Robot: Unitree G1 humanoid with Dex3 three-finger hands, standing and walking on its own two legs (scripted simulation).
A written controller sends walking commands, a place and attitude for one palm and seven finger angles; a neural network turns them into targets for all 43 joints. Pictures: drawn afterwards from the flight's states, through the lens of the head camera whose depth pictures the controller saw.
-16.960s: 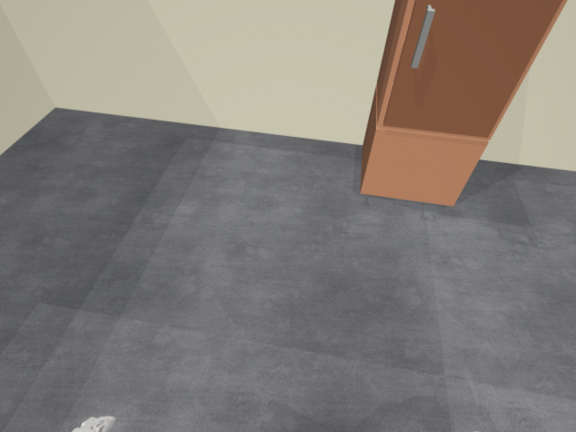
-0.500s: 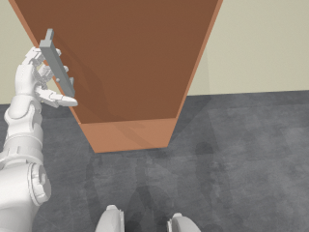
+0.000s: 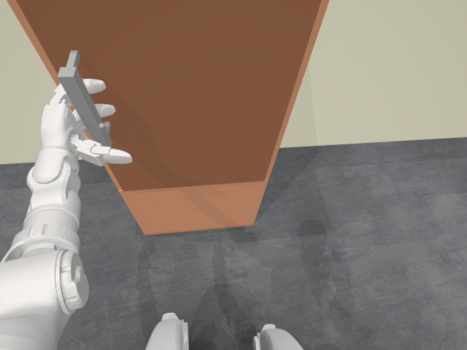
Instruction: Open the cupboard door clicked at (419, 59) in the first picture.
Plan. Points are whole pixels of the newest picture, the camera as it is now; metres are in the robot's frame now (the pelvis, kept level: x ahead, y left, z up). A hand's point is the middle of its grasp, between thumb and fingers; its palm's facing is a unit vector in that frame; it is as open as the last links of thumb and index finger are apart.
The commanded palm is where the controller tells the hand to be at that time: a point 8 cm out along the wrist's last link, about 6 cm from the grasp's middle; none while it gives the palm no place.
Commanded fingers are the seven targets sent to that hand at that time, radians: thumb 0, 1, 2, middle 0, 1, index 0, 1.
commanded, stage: slide the fingers in behind the handle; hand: left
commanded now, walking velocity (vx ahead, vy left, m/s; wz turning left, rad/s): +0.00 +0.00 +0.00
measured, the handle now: (91, 105) +0.52 +0.23 +0.09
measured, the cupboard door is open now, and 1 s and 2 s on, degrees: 0 0 28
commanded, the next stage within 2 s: close the thumb around the handle in 0.28 s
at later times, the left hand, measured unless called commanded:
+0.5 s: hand (103, 124) +0.47 +0.20 +0.09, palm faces +0.07 -1.00 +0.00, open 13.6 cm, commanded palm +0.45 +0.25 +0.09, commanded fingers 0.00 -0.11 0.47 -0.33 -1.24 -0.33 -1.24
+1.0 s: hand (100, 127) +0.47 +0.21 +0.09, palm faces +0.07 -1.00 +0.00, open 5.7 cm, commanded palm +0.44 +0.25 +0.09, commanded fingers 0.00 0.90 0.90 -0.40 -1.35 -0.40 -1.35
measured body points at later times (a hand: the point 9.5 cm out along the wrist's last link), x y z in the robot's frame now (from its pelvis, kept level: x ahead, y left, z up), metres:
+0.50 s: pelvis +0.00 +0.00 +0.00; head +0.09 +0.02 +0.44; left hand +0.46 +0.26 +0.09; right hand +0.03 -0.27 -0.11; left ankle +0.06 +0.13 -0.67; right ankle -0.02 -0.13 -0.67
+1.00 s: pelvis +0.00 +0.00 +0.00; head +0.09 +0.01 +0.44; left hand +0.46 +0.26 +0.09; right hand +0.04 -0.27 -0.11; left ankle +0.06 +0.13 -0.67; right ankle -0.02 -0.13 -0.67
